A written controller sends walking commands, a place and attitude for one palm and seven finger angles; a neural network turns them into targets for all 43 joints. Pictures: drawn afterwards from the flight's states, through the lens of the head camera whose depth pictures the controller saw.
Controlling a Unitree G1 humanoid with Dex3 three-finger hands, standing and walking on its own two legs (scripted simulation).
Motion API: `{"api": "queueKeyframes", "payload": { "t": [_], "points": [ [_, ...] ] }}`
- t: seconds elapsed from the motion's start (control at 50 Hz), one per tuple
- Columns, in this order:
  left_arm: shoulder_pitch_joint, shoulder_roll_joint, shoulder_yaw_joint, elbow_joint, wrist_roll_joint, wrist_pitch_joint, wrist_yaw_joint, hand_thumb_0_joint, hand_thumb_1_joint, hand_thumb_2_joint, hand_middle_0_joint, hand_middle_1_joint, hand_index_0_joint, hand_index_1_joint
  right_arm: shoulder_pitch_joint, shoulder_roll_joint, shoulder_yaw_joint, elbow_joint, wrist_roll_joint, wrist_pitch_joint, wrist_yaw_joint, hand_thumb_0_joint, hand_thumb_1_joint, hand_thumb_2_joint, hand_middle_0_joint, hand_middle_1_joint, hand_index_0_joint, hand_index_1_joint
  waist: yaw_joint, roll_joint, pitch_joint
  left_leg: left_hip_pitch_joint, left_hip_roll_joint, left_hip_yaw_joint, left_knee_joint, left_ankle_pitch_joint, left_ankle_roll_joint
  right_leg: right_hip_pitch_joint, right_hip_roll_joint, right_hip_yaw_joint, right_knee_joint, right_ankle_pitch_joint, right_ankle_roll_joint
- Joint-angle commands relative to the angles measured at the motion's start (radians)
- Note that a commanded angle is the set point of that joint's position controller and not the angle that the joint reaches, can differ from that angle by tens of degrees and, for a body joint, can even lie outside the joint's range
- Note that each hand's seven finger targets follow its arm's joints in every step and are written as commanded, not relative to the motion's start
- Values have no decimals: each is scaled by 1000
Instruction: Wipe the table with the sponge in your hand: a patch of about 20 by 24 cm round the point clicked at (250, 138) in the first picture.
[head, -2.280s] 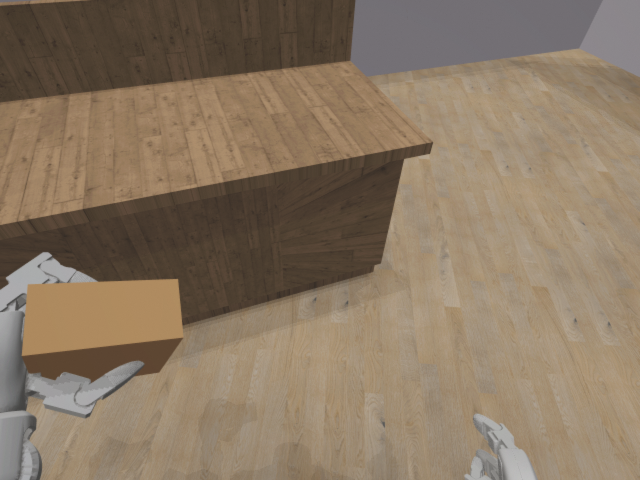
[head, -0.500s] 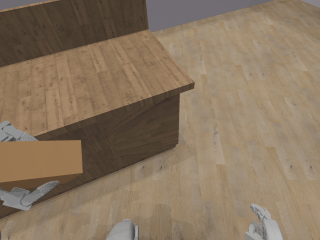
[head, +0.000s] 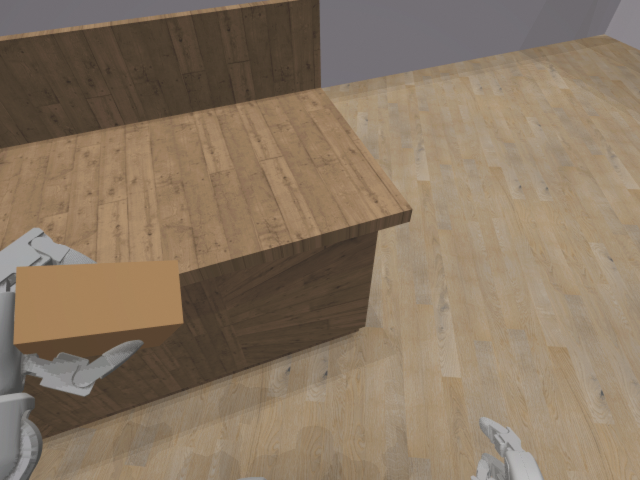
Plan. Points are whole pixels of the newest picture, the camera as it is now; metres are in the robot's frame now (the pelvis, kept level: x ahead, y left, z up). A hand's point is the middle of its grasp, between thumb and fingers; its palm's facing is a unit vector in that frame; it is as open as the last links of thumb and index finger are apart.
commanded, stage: take the last steps up to it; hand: left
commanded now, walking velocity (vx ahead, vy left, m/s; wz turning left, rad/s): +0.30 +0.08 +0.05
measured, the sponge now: (124, 312) +0.23 +0.21 +0.17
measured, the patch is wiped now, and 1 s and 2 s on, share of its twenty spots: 0.00 0.00 0.00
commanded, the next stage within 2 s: come to a stop and stand still in 0.66 s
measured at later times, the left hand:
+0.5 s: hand (141, 242) +0.31 +0.23 +0.16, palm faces +0.50 -0.76 -0.42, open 9.7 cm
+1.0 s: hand (170, 193) +0.39 +0.22 +0.17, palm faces +0.44 -0.79 -0.42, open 9.7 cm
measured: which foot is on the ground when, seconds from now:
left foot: up 0.00-0.06, down 0.08-0.40, up 0.42-0.70, down 0.72-1.00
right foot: down 0.00-0.08, up 0.10-0.38, down 0.40-0.74, up 0.76-1.00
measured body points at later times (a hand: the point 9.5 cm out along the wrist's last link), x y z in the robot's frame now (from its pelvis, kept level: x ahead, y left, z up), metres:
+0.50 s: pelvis +0.11 -0.02 -0.02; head +0.13 -0.05 +0.43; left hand +0.28 +0.27 +0.18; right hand +0.27 -0.25 -0.14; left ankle +0.07 +0.12 -0.68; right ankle +0.14 -0.12 -0.74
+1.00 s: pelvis +0.19 -0.03 -0.01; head +0.21 -0.03 +0.44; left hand +0.36 +0.26 +0.19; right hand +0.37 -0.21 -0.09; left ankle +0.19 +0.11 -0.74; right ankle +0.22 -0.11 -0.73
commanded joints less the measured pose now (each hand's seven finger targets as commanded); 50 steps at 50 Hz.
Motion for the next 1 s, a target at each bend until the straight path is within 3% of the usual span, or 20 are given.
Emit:
{"api": "queueKeyframes", "payload": {
  "t": [0.0,0.04,0.06,0.08,0.1,0.14,0.22,0.34,0.36,0.4,0.42,0.44,0.5,0.54,0.68,0.7,0.72,0.76,0.84,0.98],
  "points": [
    [-107,188,124,-245,-14,-51,30,0,100,1300,-1200,-1600,-1200,-1600,-89,-81,-33,-154,-2,-54,-17,0,-900,-900,200,300,200,300,-22,-50,-133,75,-41,59,-149,42,16,104,-297,188,95,729,70],
    [-123,196,123,-279,-21,-57,32,0,100,1300,-1200,-1600,-1200,-1600,-72,-90,-36,-159,-1,-54,-22,0,-900,-900,200,300,200,300,-66,57,-211,439,17,-59,-226,198,86,-149,-212,115,400,643,141],
    [-110,196,137,-287,-30,-62,31,0,100,1300,-1200,-1600,-1200,-1600,-74,-100,-37,-156,-5,-58,-18,0,-900,-900,200,300,200,300,-65,225,-253,605,226,-381,-228,365,218,-379,-99,84,641,192,183],
    [-110,211,149,-287,-25,-67,28,0,100,1300,-1200,-1600,-1200,-1600,-76,-81,-29,-168,-4,-63,-10,0,-900,-900,200,300,200,300,-47,247,-243,628,362,-631,-274,407,306,-535,-30,164,824,-258,171],
    [-101,204,121,-214,-23,-58,15,0,100,1300,-1200,-1600,-1200,-1600,-77,-97,-31,-166,0,-70,-3,0,-900,-900,200,300,200,300,-58,136,-165,503,374,-680,-324,277,300,-563,-27,221,897,-274,145],
    [-71,244,180,-238,-14,-34,9,0,100,1300,-1200,-1600,-1200,-1600,-124,-99,-43,-137,0,-63,-11,0,-900,-900,200,300,200,300,-48,116,-74,323,350,-560,-347,157,297,-594,-125,244,864,-209,158],
    [77,218,227,-313,-14,-62,6,0,100,1300,-1200,-1600,-1200,-1600,-112,-102,-56,-120,3,-86,-12,0,-900,-900,200,300,200,300,-21,220,-86,77,206,-241,-364,6,182,-344,-124,117,571,-44,174],
    [-32,128,137,-205,4,-57,6,0,100,1300,-1200,-1600,-1200,-1600,-84,-105,-51,-84,4,-128,-30,0,-900,-900,200,300,200,300,-36,193,-82,-12,142,-122,-183,-149,83,-72,-49,-12,185,49,199],
    [-68,133,130,-178,13,-53,10,0,100,1300,-1200,-1600,-1200,-1600,-82,-96,-52,-80,5,-126,-34,0,-900,-900,200,300,200,300,-36,102,-84,-42,105,-94,-55,-203,56,-25,-90,56,91,31,180],
    [-109,201,154,-146,20,-32,19,0,100,1300,-1200,-1600,-1200,-1600,-118,-77,-50,-95,1,-123,-35,0,-900,-900,200,300,200,300,-11,-352,-68,-295,-55,-68,459,-364,-8,33,-462,704,-139,55,-6],
    [-193,201,144,-181,12,-36,18,0,100,1300,-1200,-1600,-1200,-1600,-131,-98,-53,-76,-7,-132,-34,0,-900,-900,200,300,200,300,-25,-264,-62,-286,-11,-169,566,-294,-19,-8,-503,708,-161,48,-30],
    [-212,212,145,-189,14,-48,13,0,100,1300,-1200,-1600,-1200,-1600,-112,-106,-61,-63,-8,-132,-32,0,-900,-900,200,300,200,300,-41,-234,-38,-282,11,-188,611,-235,-31,-35,-484,681,-155,100,-40],
    [-154,220,168,-243,21,-71,9,0,100,1300,-1200,-1600,-1200,-1600,-134,-74,-31,-51,-10,-93,-25,0,-900,-900,200,300,200,300,-44,-77,-88,-177,31,-144,482,-154,-38,-39,-379,332,-45,479,-1],
    [-75,195,165,-260,17,-78,10,0,100,1300,-1200,-1600,-1200,-1600,-142,-69,-34,-80,-10,-85,-24,0,-900,-900,200,300,200,300,-44,-137,-113,-75,23,-90,282,-127,-33,-24,-340,210,-19,608,24],
    [60,185,199,-364,-9,-66,39,0,100,1300,-1200,-1600,-1200,-1600,-104,-80,-59,-141,-15,-74,-23,0,-900,-900,200,300,200,300,-49,29,-197,243,-19,-11,-234,134,-22,-32,-237,159,180,416,85],
    [80,178,195,-365,-14,-64,39,0,100,1300,-1200,-1600,-1200,-1600,-94,-111,-72,-147,-6,-69,-27,0,-900,-900,200,300,200,300,-53,166,-206,345,110,-174,-268,241,37,-161,-164,112,340,246,128],
    [67,175,187,-368,-15,-71,38,0,100,1300,-1200,-1600,-1200,-1600,-93,-114,-70,-155,-1,-66,-21,0,-900,-900,200,300,200,300,-42,312,-202,447,281,-404,-260,484,139,-374,-76,79,482,-198,161],
    [35,188,182,-267,-7,-53,23,0,100,1300,-1200,-1600,-1200,-1600,-110,-106,-57,-143,-13,-65,-18,0,-900,-900,200,300,200,300,-50,285,-104,347,347,-482,-322,482,192,-480,-80,142,648,-283,158],
    [-18,145,113,-321,-3,-25,11,0,100,1300,-1200,-1600,-1200,-1600,-84,-105,-50,-125,-6,-84,-3,0,-900,-900,200,300,200,300,-47,243,-132,378,222,-205,-213,751,99,-379,-56,121,409,-53,171],
    [10,176,136,-325,-6,22,18,0,100,1300,-1200,-1600,-1200,-1600,-114,-92,-13,-139,-10,-109,-18,0,-900,-900,200,300,200,300,-38,199,-116,180,205,-152,-213,399,30,-67,-42,121,59,167,168]
  ]
}}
